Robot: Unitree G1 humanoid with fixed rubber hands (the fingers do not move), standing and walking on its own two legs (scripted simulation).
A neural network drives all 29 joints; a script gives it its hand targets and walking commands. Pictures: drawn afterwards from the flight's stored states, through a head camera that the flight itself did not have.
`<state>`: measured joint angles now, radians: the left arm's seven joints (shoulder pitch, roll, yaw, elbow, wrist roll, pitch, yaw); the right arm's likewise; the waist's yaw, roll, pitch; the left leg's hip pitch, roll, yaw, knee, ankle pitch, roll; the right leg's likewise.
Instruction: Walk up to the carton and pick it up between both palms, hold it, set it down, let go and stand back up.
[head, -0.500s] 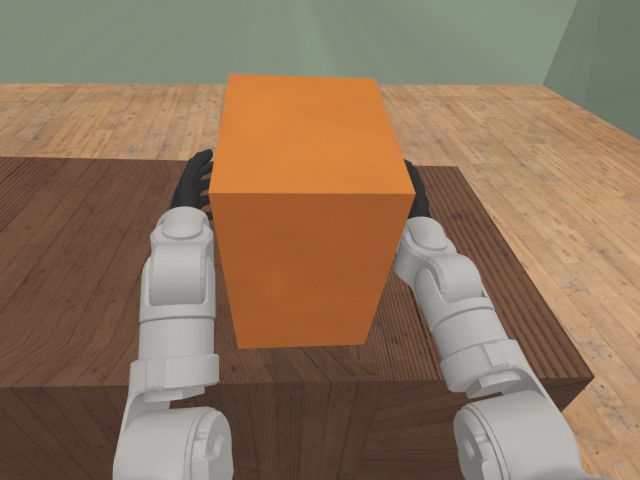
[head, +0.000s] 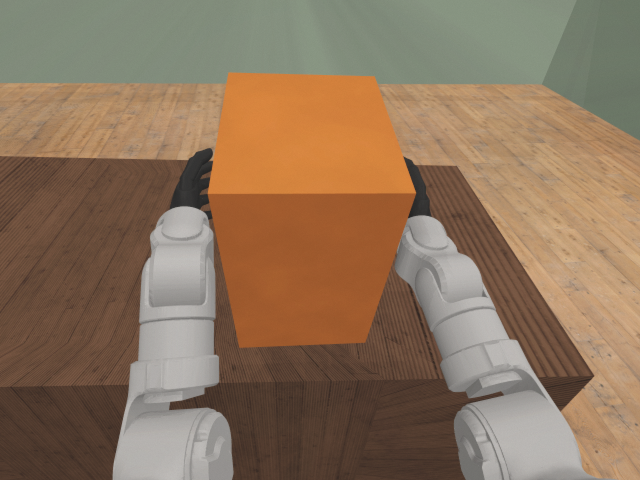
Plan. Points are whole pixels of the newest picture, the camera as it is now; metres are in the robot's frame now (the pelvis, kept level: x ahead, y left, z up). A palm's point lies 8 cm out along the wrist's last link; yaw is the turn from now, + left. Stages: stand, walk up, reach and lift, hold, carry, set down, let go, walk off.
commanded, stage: hold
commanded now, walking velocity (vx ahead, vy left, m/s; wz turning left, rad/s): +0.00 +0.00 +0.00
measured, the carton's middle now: (303, 219) +0.39 +0.01 +0.18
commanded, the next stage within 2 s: none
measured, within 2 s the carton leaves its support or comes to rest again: neither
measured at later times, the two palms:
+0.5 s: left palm (190, 214) +0.37 +0.14 +0.20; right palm (411, 221) +0.37 -0.12 +0.19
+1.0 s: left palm (190, 217) +0.37 +0.14 +0.20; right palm (412, 222) +0.37 -0.12 +0.19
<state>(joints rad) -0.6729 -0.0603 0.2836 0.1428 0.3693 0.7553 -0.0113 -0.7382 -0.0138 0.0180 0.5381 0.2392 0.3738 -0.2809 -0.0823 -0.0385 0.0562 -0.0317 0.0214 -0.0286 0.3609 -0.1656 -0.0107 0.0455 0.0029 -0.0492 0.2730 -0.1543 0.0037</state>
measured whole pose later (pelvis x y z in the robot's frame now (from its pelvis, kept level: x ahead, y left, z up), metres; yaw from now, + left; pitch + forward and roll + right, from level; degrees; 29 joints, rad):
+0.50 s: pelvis +0.00 +0.00 +0.00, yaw +0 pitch -9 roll -1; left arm -0.67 -0.06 0.28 0.15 0.37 0.75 -0.01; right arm -0.74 -0.01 0.02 0.55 0.24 0.37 -0.28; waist -0.08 -0.04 0.05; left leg -0.04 0.02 -0.03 0.36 -0.16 -0.01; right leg 0.03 0.00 -0.05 0.28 -0.15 0.00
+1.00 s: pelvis +0.00 +0.00 +0.00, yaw +0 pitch -9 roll -1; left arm -0.66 -0.06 0.28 0.13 0.37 0.76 -0.01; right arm -0.72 -0.01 0.03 0.52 0.24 0.37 -0.28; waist -0.09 -0.04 0.06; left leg -0.03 0.02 -0.03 0.36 -0.17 -0.01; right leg 0.04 0.00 -0.05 0.28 -0.15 0.00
